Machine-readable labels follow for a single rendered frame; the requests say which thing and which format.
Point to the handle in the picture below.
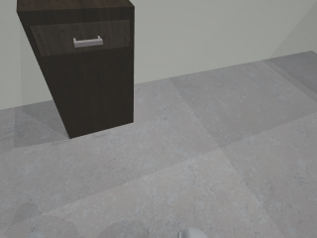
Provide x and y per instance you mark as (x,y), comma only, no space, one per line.
(87,43)

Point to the drawer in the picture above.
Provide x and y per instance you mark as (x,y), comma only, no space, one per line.
(58,39)

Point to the robot right thigh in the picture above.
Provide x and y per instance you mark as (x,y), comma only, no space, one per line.
(191,232)

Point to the cabinet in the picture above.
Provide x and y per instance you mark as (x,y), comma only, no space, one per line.
(92,90)

